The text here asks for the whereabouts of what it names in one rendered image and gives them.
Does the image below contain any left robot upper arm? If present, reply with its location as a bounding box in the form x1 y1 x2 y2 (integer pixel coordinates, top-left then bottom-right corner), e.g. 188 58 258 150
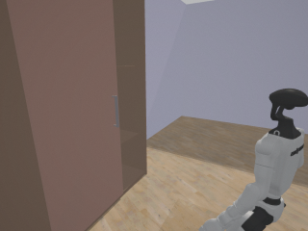
246 136 281 201

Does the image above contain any humanoid robot torso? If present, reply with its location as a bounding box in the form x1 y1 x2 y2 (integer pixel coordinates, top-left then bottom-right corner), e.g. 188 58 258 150
252 130 304 225

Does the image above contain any right robot upper arm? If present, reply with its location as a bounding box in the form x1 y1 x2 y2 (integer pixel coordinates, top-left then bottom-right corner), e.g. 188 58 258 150
296 127 305 169

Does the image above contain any left robot forearm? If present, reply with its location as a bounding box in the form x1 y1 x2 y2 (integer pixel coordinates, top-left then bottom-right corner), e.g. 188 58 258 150
217 184 261 229

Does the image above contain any robot head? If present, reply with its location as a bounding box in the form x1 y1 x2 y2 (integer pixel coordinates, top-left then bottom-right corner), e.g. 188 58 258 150
269 89 308 140

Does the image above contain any robot left hand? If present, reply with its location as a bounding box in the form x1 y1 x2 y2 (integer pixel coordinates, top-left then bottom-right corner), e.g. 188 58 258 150
198 218 225 231

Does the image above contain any wardrobe door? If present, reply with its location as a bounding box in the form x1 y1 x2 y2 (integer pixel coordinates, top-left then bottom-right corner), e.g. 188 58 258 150
0 0 52 231
6 0 123 231

